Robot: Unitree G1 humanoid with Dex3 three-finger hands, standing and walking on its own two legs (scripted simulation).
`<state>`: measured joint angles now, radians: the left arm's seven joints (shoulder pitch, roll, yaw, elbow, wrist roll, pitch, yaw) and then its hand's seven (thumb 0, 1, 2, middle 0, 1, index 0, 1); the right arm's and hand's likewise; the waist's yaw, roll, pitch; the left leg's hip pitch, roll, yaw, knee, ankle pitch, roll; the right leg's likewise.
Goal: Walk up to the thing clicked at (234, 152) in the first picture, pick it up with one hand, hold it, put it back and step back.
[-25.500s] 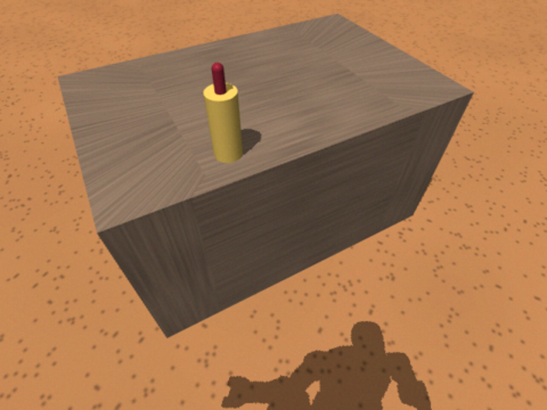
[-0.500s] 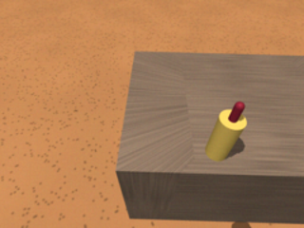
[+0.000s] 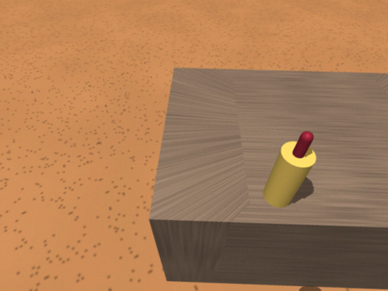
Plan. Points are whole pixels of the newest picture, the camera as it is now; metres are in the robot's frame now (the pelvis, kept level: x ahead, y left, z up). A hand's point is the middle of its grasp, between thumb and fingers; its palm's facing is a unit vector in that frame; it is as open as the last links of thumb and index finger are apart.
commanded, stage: stand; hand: right
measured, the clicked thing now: (290, 169) +0.41 -0.22 -0.01
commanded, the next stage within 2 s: none
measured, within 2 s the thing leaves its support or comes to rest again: neither
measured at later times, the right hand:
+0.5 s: hand out of the picture +0.07 -0.26 -0.16, palm faces -0.04 +0.93 -0.35, open 9.2 cm
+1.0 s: hand out of the picture +0.07 -0.26 -0.16, palm faces -0.05 +0.93 -0.35, open 7.4 cm
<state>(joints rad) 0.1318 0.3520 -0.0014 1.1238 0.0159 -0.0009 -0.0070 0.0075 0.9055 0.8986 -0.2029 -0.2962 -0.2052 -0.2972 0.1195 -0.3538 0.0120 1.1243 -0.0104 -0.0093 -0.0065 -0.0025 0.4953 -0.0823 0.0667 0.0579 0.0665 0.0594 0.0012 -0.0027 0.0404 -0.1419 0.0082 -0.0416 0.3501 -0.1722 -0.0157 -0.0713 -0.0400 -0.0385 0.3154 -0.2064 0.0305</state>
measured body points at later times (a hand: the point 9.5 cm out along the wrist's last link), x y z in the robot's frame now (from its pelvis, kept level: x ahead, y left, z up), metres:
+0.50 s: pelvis +0.00 +0.00 +0.00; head +0.00 +0.00 +0.45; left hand +0.05 +0.30 -0.14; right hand +0.07 -0.30 -0.13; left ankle +0.01 +0.13 -0.75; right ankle -0.02 -0.14 -0.75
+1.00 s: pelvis +0.00 +0.00 +0.00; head +0.01 +0.00 +0.45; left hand +0.06 +0.30 -0.14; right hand +0.07 -0.30 -0.13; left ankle +0.01 +0.13 -0.75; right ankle -0.02 -0.14 -0.75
